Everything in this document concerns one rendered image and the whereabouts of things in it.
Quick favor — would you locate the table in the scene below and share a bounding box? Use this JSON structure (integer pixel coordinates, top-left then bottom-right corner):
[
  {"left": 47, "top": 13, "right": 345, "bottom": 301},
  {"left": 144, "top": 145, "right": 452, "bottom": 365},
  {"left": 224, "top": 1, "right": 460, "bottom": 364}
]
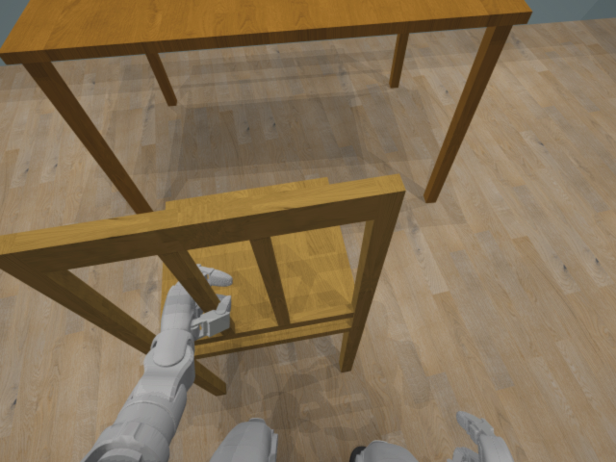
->
[{"left": 0, "top": 0, "right": 532, "bottom": 214}]

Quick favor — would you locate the robot right thigh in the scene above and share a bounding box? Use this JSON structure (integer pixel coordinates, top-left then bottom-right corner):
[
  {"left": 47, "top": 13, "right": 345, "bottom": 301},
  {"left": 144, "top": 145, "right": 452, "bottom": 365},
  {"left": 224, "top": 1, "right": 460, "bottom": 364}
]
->
[{"left": 355, "top": 443, "right": 419, "bottom": 462}]

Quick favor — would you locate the right robot hand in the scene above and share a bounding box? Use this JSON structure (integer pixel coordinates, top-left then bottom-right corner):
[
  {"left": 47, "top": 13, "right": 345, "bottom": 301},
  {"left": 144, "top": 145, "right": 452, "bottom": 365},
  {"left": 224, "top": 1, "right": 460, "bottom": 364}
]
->
[{"left": 447, "top": 411, "right": 514, "bottom": 462}]

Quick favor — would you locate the chair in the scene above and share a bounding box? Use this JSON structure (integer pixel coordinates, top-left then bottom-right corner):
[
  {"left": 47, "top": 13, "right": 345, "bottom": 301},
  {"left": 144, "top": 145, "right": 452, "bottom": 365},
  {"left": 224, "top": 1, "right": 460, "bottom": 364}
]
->
[{"left": 0, "top": 174, "right": 406, "bottom": 396}]

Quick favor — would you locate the robot left forearm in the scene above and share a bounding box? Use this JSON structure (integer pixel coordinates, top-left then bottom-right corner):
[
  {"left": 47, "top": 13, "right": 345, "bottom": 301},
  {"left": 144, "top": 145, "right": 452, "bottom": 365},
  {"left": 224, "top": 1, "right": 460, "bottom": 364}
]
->
[{"left": 80, "top": 329, "right": 195, "bottom": 462}]

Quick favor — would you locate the robot left thigh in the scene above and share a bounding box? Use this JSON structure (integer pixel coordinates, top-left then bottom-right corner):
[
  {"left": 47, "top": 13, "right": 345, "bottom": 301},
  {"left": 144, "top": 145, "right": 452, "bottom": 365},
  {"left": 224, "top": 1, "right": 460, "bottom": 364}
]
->
[{"left": 209, "top": 422, "right": 278, "bottom": 462}]

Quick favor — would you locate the robot thigh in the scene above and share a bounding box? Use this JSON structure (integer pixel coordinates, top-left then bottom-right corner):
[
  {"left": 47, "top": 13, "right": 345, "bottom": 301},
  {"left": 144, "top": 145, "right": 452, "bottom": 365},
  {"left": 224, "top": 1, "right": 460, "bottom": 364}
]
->
[
  {"left": 209, "top": 422, "right": 278, "bottom": 462},
  {"left": 355, "top": 443, "right": 419, "bottom": 462}
]

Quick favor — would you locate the left robot hand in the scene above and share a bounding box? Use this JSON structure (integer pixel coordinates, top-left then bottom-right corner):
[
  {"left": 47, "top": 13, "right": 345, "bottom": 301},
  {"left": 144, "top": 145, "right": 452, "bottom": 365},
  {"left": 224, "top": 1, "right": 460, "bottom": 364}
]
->
[{"left": 160, "top": 264, "right": 233, "bottom": 341}]

